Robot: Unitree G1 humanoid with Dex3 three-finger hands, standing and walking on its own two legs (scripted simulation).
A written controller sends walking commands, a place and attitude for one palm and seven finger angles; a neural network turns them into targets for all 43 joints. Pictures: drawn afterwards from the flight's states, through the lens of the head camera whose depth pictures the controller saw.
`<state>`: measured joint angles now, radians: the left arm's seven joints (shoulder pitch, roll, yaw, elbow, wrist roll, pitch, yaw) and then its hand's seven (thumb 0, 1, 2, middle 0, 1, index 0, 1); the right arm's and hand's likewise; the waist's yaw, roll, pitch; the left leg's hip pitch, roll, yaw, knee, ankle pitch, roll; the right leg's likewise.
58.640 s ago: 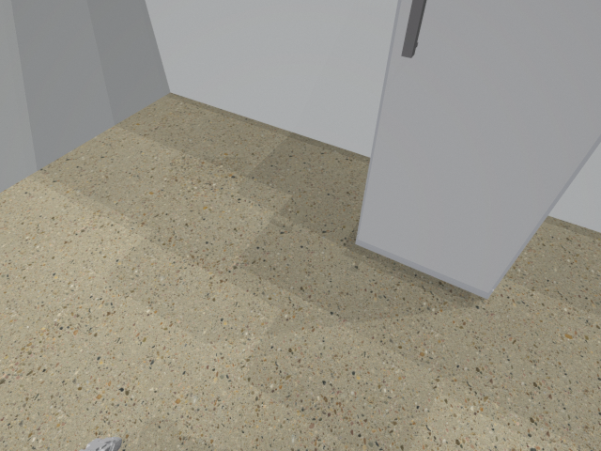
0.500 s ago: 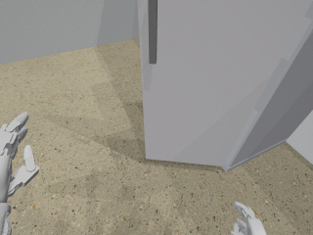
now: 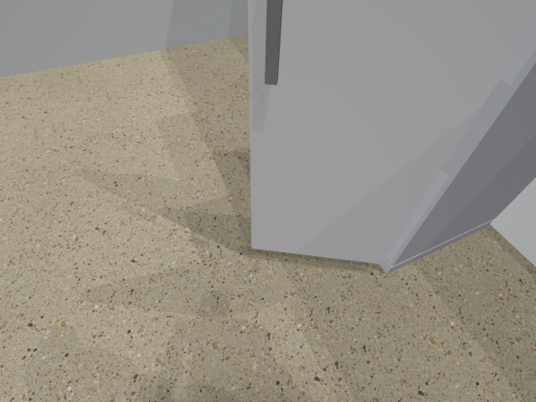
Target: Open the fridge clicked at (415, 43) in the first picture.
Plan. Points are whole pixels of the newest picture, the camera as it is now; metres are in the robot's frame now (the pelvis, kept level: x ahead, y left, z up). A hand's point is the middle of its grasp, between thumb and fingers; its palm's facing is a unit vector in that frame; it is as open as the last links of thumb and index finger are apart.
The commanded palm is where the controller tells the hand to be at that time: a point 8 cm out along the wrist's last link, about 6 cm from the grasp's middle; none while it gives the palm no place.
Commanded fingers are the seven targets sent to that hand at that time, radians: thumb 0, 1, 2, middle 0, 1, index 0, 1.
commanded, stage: let the arm hang, fingers relaxed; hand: left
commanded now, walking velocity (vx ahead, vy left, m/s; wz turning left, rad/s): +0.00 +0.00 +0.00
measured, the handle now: (275, 7) +0.71 +0.04 +0.24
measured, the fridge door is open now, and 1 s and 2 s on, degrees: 58 58 58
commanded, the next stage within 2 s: look to check the result in 0.56 s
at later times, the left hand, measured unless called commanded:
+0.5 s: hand out of the picture +0.03 +0.18 -0.17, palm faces +0.00 -0.98 -0.18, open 7.3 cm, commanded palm none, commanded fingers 0.00 0.90 0.90 -0.20 -0.30 -0.20 -0.30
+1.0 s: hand out of the picture +0.01 +0.17 -0.17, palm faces +0.01 -0.99 -0.17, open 7.4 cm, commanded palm none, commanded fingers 0.00 0.90 0.90 -0.20 -0.30 -0.20 -0.30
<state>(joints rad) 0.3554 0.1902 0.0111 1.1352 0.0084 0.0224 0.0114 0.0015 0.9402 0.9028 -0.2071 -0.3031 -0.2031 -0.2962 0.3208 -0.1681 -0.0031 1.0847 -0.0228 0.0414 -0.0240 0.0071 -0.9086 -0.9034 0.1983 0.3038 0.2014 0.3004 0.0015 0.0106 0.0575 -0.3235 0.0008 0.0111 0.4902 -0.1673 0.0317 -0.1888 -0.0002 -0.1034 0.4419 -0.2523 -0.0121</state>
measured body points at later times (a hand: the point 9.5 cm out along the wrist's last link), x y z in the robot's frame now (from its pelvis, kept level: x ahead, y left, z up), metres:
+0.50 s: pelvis +0.01 +0.01 +0.00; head +0.02 +0.01 +0.45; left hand +0.03 +0.23 -0.16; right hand +0.00 -0.22 -0.16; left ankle +0.06 +0.10 -0.74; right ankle -0.01 -0.11 -0.74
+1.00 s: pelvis +0.02 +0.00 +0.00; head +0.04 +0.00 +0.45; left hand +0.02 +0.22 -0.16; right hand +0.02 -0.22 -0.16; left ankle +0.06 +0.10 -0.74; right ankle -0.01 -0.11 -0.74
